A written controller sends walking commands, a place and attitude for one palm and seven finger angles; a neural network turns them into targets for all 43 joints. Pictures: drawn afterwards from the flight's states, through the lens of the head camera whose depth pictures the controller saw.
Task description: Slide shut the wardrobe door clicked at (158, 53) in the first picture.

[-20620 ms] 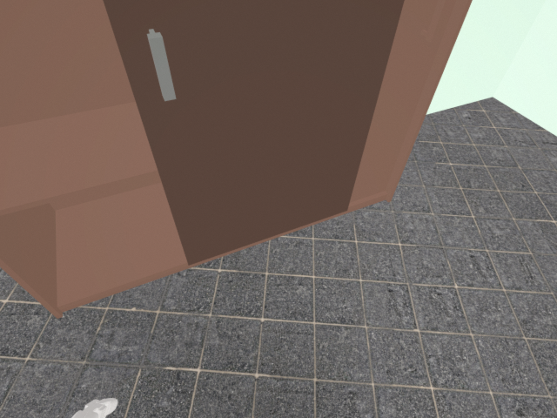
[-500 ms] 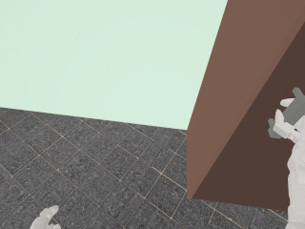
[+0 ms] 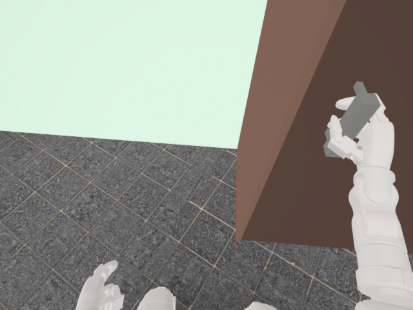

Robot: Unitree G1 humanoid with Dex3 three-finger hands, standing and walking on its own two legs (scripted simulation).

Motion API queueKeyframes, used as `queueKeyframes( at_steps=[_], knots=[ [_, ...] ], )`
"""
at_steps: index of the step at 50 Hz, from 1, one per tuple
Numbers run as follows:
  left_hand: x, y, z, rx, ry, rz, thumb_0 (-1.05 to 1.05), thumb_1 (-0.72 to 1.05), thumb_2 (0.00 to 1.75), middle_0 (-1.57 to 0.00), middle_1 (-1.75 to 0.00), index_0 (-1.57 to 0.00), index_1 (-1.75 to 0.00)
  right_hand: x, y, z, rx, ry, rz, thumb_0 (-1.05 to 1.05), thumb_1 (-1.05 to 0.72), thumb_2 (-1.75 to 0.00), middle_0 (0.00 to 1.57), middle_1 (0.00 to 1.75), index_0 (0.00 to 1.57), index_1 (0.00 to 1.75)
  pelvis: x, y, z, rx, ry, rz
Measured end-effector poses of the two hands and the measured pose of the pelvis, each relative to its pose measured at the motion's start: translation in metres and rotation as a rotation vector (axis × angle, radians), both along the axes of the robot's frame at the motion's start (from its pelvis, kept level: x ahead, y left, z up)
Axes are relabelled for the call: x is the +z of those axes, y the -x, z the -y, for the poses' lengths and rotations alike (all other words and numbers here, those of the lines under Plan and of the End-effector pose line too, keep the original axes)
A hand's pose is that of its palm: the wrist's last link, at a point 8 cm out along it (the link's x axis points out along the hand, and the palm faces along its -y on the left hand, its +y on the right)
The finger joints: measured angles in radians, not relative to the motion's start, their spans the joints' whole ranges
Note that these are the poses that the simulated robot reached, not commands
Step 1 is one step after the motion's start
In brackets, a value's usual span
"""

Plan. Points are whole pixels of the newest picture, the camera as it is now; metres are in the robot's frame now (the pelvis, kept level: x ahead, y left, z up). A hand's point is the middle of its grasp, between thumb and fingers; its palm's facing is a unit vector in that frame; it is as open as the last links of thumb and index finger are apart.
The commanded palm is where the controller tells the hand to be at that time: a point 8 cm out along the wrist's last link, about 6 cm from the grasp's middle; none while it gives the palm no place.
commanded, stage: stop walking and hold the door there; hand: right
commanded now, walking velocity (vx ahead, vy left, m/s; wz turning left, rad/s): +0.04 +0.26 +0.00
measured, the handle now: (345, 120) +0.43 -0.22 +0.14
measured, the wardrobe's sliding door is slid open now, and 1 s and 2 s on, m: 0.00 0.00 0.00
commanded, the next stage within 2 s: loosen the grip on the handle in 0.62 s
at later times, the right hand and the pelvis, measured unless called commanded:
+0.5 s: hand (336, 137) +0.39 -0.20 +0.13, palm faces +0.18 +0.97 -0.14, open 5.9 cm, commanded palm +0.36 -0.25 +0.12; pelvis +0.01 -0.03 +0.02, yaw +2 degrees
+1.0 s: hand (340, 140) +0.39 -0.20 +0.13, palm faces +0.24 +0.96 -0.13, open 9.9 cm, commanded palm +0.36 -0.25 +0.13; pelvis -0.01 -0.01 +0.01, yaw +0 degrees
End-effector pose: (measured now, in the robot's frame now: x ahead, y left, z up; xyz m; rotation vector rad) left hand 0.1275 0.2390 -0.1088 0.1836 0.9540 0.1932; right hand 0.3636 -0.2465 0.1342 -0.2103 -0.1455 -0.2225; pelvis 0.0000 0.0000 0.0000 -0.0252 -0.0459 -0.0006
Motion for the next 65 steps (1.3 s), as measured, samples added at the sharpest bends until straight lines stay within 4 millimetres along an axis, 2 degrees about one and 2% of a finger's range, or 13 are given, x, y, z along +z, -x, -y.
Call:
queueKeyframes(
  at_steps=[5,10,15,20,27,37,41,45,54,60,65],
  knots=[
    [-0.003,-0.003,0.031,-0.056,0.073,0.009,0.01,0.9,0.9,-0.2,-0.3,-0.2,-0.3,0.0,0.001,-0.002,-0.011,-0.011,-0.014,-0.14,-0.63,-0.8,0.45,1.4,0.35,1.4,0.002,0.001,0.003,-0.006,-0.022,0.006],
    [0.005,-0.003,0.04,-0.056,0.05,-0.001,0.01,0.9,0.9,-0.21,-0.3,-0.21,-0.3,0.001,0.0,0.0,0.026,-0.04,-0.029,-0.12,-0.63,-0.78,0.45,1.4,0.36,1.4,0.008,-0.002,0.016,-0.011,-0.036,-0.001],
    [0.021,-0.005,0.037,-0.036,-0.001,0.023,0.01,0.9,0.9,-0.21,-0.3,-0.21,-0.3,0.001,-0.001,0.001,0.056,-0.058,-0.036,-0.1,-0.62,-0.79,0.45,1.4,0.37,1.4,0.014,-0.005,0.026,0.012,-0.03,-0.012],
    [0.028,-0.01,0.033,-0.025,-0.016,0.051,0.01,0.9,0.9,-0.21,-0.3,-0.21,-0.3,0.001,-0.001,0.0,0.051,-0.061,-0.044,-0.09,-0.63,-0.8,0.45,1.4,0.37,1.4,0.016,-0.006,0.028,0.022,-0.036,-0.017],
    [0.031,-0.012,0.025,-0.008,-0.023,0.067,0.01,0.9,0.9,-0.21,-0.3,-0.2,-0.3,0.002,0.0,0.0,0.037,-0.065,-0.062,-0.09,-0.63,-0.79,0.45,1.4,0.37,1.4,0.019,-0.007,0.025,0.032,-0.035,-0.02],
    [0.028,-0.002,0.016,0.007,-0.022,0.043,0.01,0.9,0.9,-0.21,-0.3,-0.2,-0.3,0.004,0.0,0.001,0.025,-0.042,-0.087,-0.1,-0.62,-0.77,0.45,1.4,0.39,1.4,0.021,-0.006,0.021,0.037,-0.033,-0.016],
    [0.037,0.003,0.01,-0.02,-0.022,0.096,0.01,0.9,0.9,-0.21,-0.3,-0.21,-0.3,0.001,-0.003,0.005,0.041,-0.125,-0.122,-0.11,-0.53,-0.73,0.45,1.4,0.41,1.4,0.019,0.0,0.014,0.008,-0.017,-0.048],
    [0.039,0.009,0.0,-0.029,-0.027,0.17,0.01,0.9,0.9,-0.21,-0.3,-0.21,-0.3,0.003,0.009,0.005,-0.006,-0.111,-0.097,-0.08,-0.4,-0.67,0.45,1.39,0.42,1.39,0.014,0.006,0.012,0.005,-0.018,-0.05],
    [0.032,0.033,-0.016,-0.017,-0.066,0.146,0.01,0.9,0.9,-0.21,-0.3,-0.2,-0.3,-0.001,0.004,0.0,0.014,-0.065,-0.057,-0.02,0.22,-0.37,0.42,1.36,0.37,1.35,0.006,0.016,0.006,0.013,-0.017,-0.071],
    [0.026,0.042,-0.015,-0.008,-0.068,0.094,0.01,0.9,0.9,-0.2,-0.3,-0.2,-0.3,-0.005,0.0,0.001,0.029,-0.068,-0.037,-0.01,0.44,-0.25,0.42,1.34,0.35,1.29,0.006,0.01,0.008,0.02,-0.021,-0.091],
    [0.022,0.034,-0.005,-0.02,-0.056,0.076,0.01,0.9,0.9,-0.2,-0.3,-0.2,-0.3,-0.007,0.002,0.001,0.039,-0.07,-0.022,-0.01,0.51,-0.22,0.4,1.3,0.33,1.24,0.006,0.001,0.013,0.017,-0.025,-0.099]
  ],
)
